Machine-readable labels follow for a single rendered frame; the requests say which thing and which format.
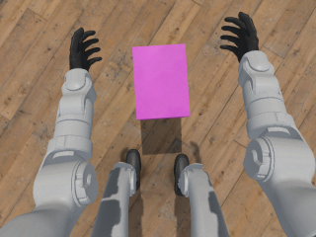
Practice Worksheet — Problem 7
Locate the left robot upper arm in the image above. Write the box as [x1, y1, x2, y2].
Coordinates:
[0, 160, 99, 237]

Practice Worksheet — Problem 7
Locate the left robot foot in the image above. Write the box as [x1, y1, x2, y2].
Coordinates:
[125, 149, 141, 191]

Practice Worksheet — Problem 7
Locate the right robot hand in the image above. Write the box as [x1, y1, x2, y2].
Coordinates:
[220, 11, 259, 63]

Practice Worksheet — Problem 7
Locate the robot left forearm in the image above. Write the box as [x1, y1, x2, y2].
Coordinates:
[33, 68, 97, 203]

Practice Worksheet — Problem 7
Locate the right robot upper arm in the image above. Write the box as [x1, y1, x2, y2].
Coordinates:
[243, 136, 316, 237]

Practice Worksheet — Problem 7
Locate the robot right shin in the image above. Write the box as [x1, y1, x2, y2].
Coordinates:
[178, 163, 209, 191]

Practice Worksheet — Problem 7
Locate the carton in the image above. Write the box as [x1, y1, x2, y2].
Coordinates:
[132, 43, 191, 120]

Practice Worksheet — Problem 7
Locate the left robot hand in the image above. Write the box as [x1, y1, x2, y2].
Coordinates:
[69, 27, 103, 72]

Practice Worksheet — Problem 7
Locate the robot right forearm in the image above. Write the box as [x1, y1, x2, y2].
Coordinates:
[237, 50, 316, 175]

